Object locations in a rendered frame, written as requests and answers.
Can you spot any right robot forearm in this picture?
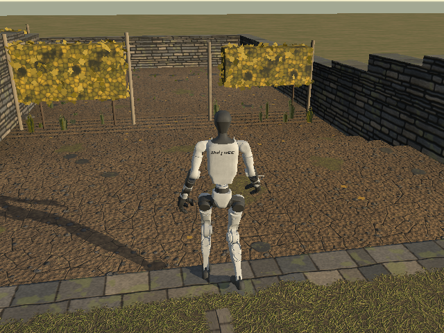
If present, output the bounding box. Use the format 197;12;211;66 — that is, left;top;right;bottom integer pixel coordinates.
249;167;260;187

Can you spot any right robot hand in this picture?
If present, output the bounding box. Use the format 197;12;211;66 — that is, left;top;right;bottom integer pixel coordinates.
245;183;261;194

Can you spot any right robot upper arm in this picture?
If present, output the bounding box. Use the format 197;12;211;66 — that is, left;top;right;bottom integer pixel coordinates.
237;140;256;177

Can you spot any robot left foot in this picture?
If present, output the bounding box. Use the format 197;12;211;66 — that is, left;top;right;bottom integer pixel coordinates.
201;263;212;280

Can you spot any left robot forearm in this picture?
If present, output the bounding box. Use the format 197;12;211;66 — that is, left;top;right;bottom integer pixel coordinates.
180;169;196;199

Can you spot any left robot upper arm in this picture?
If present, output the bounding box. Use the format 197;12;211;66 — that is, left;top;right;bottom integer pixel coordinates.
189;140;208;180

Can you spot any left robot hand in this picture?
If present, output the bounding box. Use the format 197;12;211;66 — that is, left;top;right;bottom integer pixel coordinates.
178;196;194;214

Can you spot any robot left thigh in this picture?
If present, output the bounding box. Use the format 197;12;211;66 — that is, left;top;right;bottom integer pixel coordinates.
198;193;212;237

